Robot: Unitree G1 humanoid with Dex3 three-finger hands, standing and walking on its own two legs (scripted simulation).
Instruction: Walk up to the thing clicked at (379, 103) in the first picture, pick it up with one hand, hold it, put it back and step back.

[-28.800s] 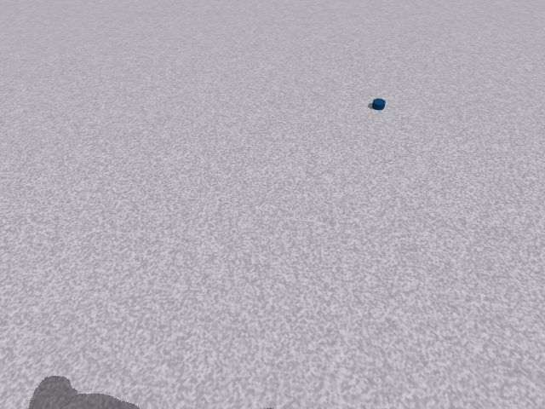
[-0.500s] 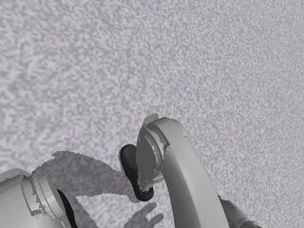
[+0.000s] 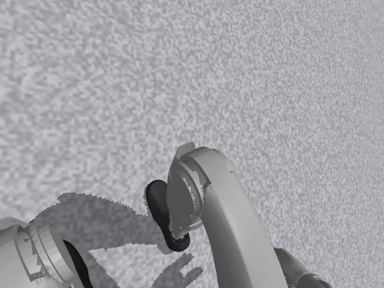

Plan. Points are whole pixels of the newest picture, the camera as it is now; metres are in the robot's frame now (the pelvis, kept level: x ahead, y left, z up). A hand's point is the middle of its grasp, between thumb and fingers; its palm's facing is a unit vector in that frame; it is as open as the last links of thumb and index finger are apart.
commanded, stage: rest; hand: left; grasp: from above
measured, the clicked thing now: out of the picture +0.49 +0.37 -0.28
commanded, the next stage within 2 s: open in 0.42 s
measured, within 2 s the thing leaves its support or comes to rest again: rests again in 0.34 s
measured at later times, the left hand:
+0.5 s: hand out of the picture +0.49 +0.36 -0.25, palm faces -0.45 -0.16 -0.88, open 9.6 cm
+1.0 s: hand out of the picture +0.49 +0.36 -0.24, palm faces -0.45 -0.16 -0.88, open 12.6 cm
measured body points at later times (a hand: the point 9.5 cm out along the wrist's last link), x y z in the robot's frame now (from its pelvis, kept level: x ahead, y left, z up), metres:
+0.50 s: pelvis +0.00 +0.00 +0.00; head +0.31 +0.13 +0.30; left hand +0.51 +0.37 -0.20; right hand +0.05 -0.26 -0.05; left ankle +0.06 +0.12 -0.28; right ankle +0.13 -0.13 -0.28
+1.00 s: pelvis +0.00 +0.00 +0.00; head +0.31 +0.13 +0.30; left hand +0.51 +0.37 -0.19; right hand +0.04 -0.25 -0.05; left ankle +0.06 +0.12 -0.28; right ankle +0.13 -0.12 -0.28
